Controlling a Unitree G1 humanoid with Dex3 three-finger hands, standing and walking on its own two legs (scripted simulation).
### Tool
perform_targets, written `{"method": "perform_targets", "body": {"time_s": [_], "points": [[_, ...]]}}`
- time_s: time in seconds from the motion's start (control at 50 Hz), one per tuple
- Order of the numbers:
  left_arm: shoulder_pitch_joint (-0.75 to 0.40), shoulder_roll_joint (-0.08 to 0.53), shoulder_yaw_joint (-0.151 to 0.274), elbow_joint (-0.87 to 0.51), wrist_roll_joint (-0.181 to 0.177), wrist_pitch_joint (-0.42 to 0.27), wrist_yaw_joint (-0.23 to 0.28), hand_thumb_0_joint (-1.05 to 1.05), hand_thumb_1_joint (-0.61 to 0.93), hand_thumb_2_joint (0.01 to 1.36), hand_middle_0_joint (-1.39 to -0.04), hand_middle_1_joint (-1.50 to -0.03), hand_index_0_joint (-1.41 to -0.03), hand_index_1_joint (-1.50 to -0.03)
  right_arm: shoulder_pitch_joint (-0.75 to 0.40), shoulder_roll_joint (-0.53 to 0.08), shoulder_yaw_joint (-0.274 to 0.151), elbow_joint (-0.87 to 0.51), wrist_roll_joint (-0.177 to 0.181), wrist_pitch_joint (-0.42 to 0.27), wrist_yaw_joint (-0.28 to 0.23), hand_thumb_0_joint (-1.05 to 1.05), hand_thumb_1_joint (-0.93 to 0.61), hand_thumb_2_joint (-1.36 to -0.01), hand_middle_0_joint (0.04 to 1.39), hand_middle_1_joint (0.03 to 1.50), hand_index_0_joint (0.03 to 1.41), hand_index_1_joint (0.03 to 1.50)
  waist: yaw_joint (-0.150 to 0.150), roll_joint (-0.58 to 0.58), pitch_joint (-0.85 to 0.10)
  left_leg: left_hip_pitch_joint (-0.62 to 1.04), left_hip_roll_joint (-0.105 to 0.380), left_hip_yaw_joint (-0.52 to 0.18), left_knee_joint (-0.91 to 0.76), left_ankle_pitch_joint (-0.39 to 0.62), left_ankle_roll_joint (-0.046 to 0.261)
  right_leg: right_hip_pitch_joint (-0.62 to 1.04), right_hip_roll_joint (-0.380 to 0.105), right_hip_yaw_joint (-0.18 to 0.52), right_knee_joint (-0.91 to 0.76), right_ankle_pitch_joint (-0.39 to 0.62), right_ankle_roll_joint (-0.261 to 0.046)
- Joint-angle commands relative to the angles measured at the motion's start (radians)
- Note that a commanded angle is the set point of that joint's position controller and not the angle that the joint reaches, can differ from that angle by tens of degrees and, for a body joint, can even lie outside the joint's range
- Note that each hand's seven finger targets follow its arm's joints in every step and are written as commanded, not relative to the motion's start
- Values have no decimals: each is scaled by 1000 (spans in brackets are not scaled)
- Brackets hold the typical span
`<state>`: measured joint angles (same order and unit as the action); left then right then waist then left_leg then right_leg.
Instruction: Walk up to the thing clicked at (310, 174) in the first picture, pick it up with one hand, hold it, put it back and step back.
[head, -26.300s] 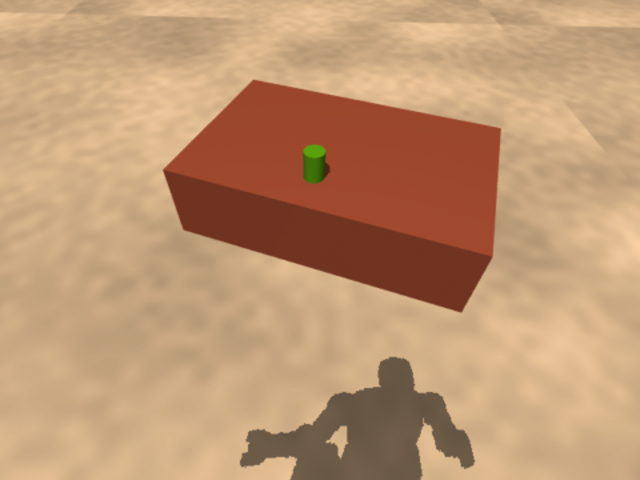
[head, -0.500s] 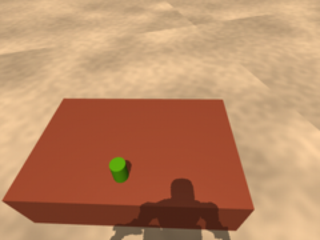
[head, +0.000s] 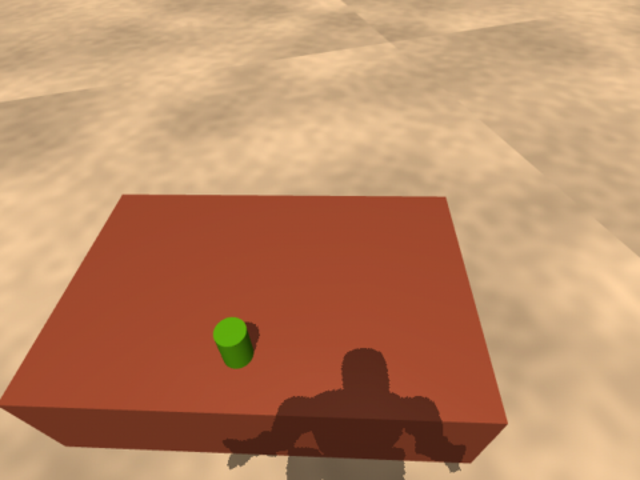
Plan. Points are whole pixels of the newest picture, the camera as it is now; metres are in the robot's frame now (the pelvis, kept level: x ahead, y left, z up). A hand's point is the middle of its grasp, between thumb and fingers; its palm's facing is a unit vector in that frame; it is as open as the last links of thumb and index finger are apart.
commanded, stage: stand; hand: left
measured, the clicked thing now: (234, 343) +0.51 +0.23 -0.40
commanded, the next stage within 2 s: none
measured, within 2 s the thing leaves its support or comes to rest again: neither
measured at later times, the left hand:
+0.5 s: hand out of the picture +0.09 +0.24 -0.15, palm faces -0.01 -0.93 -0.37, open 7.4 cm
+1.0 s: hand out of the picture +0.09 +0.24 -0.15, palm faces -0.01 -0.93 -0.36, open 7.4 cm
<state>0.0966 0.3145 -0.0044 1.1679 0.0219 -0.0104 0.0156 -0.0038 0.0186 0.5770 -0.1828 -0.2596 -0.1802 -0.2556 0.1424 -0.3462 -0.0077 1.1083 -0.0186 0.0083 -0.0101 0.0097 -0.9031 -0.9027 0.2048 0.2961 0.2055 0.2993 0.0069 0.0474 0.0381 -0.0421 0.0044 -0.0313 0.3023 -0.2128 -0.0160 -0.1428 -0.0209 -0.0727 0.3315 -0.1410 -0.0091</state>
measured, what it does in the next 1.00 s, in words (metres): stands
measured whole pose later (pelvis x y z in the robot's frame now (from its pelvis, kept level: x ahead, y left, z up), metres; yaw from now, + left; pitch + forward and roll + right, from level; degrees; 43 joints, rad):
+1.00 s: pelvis +0.01 -0.01 +0.00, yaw +0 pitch -2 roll +0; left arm 0.09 0.33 0.01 1.15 0.02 -0.01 0.00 0.00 0.91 0.90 -0.20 -0.30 -0.20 -0.30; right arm 0.14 -0.35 -0.01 1.11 -0.02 0.00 -0.01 0.01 -0.90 -0.90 0.20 0.30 0.21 0.30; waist 0.00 0.03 0.05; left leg -0.03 0.03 -0.03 0.29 -0.22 -0.03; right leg -0.14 0.00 -0.07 0.33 -0.16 -0.03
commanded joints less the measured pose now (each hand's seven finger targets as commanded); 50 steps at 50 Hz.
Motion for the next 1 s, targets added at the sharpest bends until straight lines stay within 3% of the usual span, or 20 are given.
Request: {"method": "perform_targets", "body": {"time_s": [0.0, 0.04, 0.06, 0.12, 0.22, 0.32, 0.34, 0.48, 0.52, 0.56, 0.62, 0.7, 0.8, 0.86, 0.98], "points": [[-45, 229, 41, -53, -6, -18, 13, 0, 716, 900, -200, -300, -200, -301, -18, -182, -35, -49, 0, -16, -12, 0, -900, -900, 200, 300, 200, 300, -2, -50, -36, -88, 106, -71, -58, 107, 24, 73, -119, 129, -53, 84, -7], [-42, 226, 42, -55, -7, -19, 13, 0, 876, 900, -200, -300, -200, -301, -27, -185, -37, -52, 0, -17, -12, 0, -900, -900, 200, 300, 200, 300, 0, -54, -61, -80, 107, -69, -52, 143, 24, 106, -123, 126, -43, 151, -8], [-45, 225, 42, -52, -6, -19, 12, 0, 900, 900, -200, -300, -200, -301, -28, -185, -36, -50, 1, -16, -13, 0, -900, -900, 200, 300, 200, 300, 0, -56, -40, -79, 108, -70, -58, 126, 22, 78, -120, 126, -48, 127, -8], [-46, 224, 44, -57, -6, -18, 11, 0, 900, 900, -200, -300, -200, -301, -25, -188, -39, -51, 0, -17, -11, 0, -900, -900, 200, 300, 200, 300, -2, -47, -45, -91, 105, -65, -57, 103, 22, 87, -117, 130, -58, 82, -9], [-52, 224, 47, -63, -8, -20, 9, 0, 900, 900, -200, -300, -200, -301, -35, -193, -40, -55, 0, -21, -12, 0, -900, -900, 200, 300, 200, 300, -1, -33, -66, -77, 112, -66, -53, 141, 21, 106, -123, 132, -42, 149, -15], [-51, 230, 49, -66, -7, -19, 9, 0, 900, 900, -200, -300, -200, -301, -31, -187, -38, -54, -1, -20, -11, 0, -900, -900, 200, 300, 200, 300, -1, -51, -65, -78, 110, -65, -56, 141, 20, 108, -118, 127, -39, 136, -12], [-51, 226, 49, -69, -7, -19, 8, 0, 900, 900, -200, -300, -200, -301, -37, -196, -40, -57, -1, -21, -13, 0, -900, -900, 200, 300, 200, 300, -2, -32, -75, -58, 114, -62, -49, 166, 21, 99, -121, 129, -36, 178, -15], [-52, 232, 51, -69, -8, -20, 7, 0, 900, 900, -200, -300, -200, -301, -28, -187, -37, -52, 0, -19, -9, 0, -900, -900, 200, 300, 200, 300, -1, -51, -42, -92, 111, -65, -61, 100, 23, 90, -116, 131, -53, 90, -13], [-51, 227, 50, -72, -9, -21, 5, 0, 900, 900, -200, -300, -200, -301, -29, -195, -39, -53, 0, -23, -10, 0, -900, -900, 200, 300, 200, 300, -2, -34, -57, -66, 118, -64, -56, 145, 21, 92, -118, 131, -40, 143, -18], [-56, 231, 53, -71, -10, -20, 5, 0, 900, 900, -200, -300, -200, -301, -25, -191, -38, -50, 0, -22, -11, 0, -900, -900, 200, 300, 200, 300, -2, -42, -43, -92, 115, -65, -66, 108, 20, 94, -113, 129, -45, 95, -17], [-49, 232, 52, -76, -10, -21, 3, 0, 900, 900, -200, -300, -200, -301, -28, -196, -40, -55, 0, -28, -11, 0, -900, -900, 200, 300, 200, 300, -1, -37, -81, -56, 120, -63, -60, 182, 18, 110, -118, 126, -26, 183, -22], [-55, 227, 51, -78, -10, -21, 4, 0, 900, 900, -200, -300, -200, -301, -30, -196, -39, -57, 0, -27, -12, 0, -900, -900, 200, 300, 200, 300, -5, -42, -78, -53, 123, -59, -59, 191, 18, 109, -118, 122, -19, 205, -21], [-47, 231, 52, -75, -7, -18, 2, 0, 900, 900, -200, -300, -200, -301, -28, -195, -40, -54, 0, -23, -8, 0, -900, -900, 200, 300, 200, 300, -1, -50, -33, -82, 114, -62, -62, 93, 21, 75, -111, 136, -56, 55, -13], [-50, 233, 53, -80, -10, -21, 2, 0, 900, 900, -200, -300, -200, -301, -28, -193, -40, -58, -1, -26, -9, 0, -900, -900, 200, 300, 200, 300, -3, -39, -64, -66, 120, -60, -59, 149, 21, 97, -116, 131, -34, 150, -22], [-42, 232, 52, -81, -11, -23, 1, 0, 900, 900, -200, -300, -200, -301, -30, -196, -38, -61, 1, -28, -10, 0, -900, -900, 200, 300, 200, 300, -4, -40, -85, -40, 123, -55, -52, 199, 19, 109, -118, 127, -21, 226, -22]]}}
